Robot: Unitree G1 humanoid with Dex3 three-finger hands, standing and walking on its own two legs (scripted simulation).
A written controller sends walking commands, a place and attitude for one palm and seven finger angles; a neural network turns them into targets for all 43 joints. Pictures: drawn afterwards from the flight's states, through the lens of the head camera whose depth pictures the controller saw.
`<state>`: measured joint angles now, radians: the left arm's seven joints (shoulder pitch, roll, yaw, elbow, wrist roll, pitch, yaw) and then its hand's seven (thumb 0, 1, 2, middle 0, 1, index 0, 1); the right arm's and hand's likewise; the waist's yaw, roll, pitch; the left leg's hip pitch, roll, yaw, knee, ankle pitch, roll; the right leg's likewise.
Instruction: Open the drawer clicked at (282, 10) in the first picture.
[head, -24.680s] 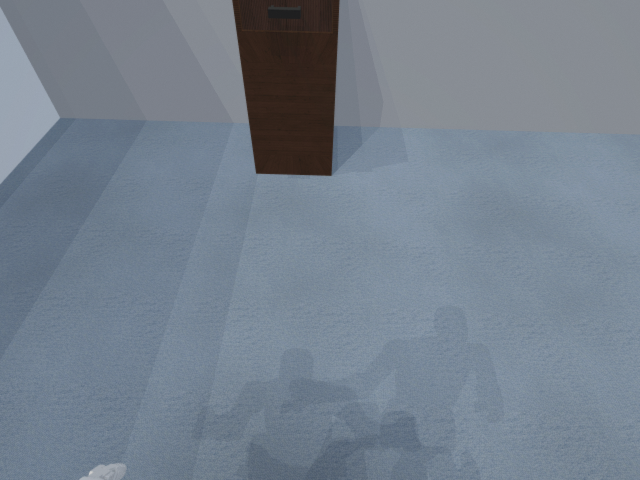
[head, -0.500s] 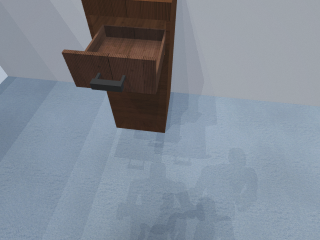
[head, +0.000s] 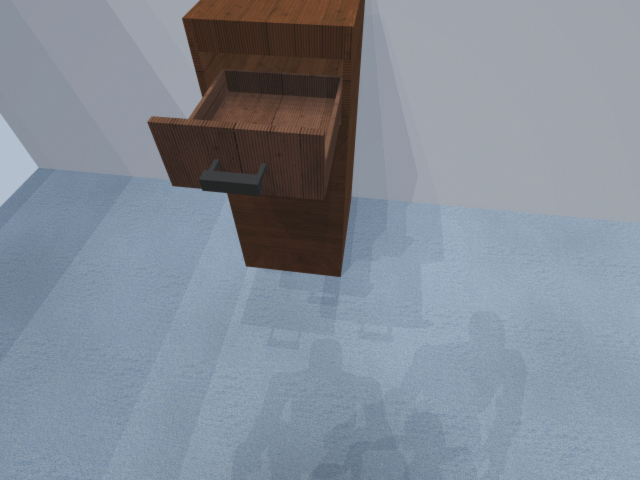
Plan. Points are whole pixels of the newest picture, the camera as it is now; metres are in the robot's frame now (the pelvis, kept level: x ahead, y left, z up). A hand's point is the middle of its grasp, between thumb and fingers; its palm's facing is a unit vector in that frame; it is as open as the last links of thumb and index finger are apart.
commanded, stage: let the arm hang, fingers relaxed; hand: left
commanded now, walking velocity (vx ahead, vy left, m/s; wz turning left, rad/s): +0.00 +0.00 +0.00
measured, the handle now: (235, 174) +0.64 +0.20 -0.01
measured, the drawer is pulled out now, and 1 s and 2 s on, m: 0.29 0.29 0.29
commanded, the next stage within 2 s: look to check the result in 0.30 s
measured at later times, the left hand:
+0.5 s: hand out of the picture +0.00 +0.18 -0.17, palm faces +0.03 -0.98 -0.22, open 7.4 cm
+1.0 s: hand out of the picture +0.02 +0.17 -0.17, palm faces +0.02 -0.98 -0.21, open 7.4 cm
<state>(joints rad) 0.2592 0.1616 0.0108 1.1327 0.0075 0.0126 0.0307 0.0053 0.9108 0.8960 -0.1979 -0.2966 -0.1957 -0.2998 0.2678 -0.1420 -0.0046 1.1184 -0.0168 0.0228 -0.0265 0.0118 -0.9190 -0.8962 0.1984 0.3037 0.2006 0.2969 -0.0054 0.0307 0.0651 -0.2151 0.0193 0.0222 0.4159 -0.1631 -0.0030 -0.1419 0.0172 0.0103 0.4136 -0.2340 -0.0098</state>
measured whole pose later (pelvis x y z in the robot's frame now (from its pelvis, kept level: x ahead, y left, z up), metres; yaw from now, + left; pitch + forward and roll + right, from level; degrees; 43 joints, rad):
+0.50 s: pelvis +0.00 +0.00 +0.00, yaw +0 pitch -2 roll +0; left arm 0.25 0.15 0.02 1.13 0.01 0.01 0.03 0.00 0.91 0.90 -0.20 -0.30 -0.20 -0.30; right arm 0.27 -0.14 -0.01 1.12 -0.02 0.02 -0.03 0.00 -0.91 -0.90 0.20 0.30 0.20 0.30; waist -0.01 0.02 0.08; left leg -0.22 0.02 0.03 0.42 -0.16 0.00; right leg -0.16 0.01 0.01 0.42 -0.24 -0.01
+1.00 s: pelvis +0.01 -0.01 +0.00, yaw +0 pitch -1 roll +0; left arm 0.22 0.15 0.02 1.13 0.01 0.00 0.03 0.00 0.91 0.90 -0.20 -0.30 -0.20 -0.30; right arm 0.23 -0.16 -0.02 1.11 -0.01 0.01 -0.03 0.01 -0.91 -0.90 0.20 0.30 0.20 0.30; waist -0.01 0.02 0.09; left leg -0.22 0.02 0.02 0.41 -0.18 -0.01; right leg -0.15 0.02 0.01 0.41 -0.25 -0.02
